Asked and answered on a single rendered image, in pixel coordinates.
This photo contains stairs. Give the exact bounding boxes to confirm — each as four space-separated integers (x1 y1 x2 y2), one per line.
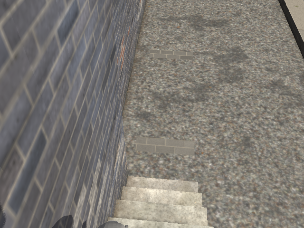
107 176 214 228

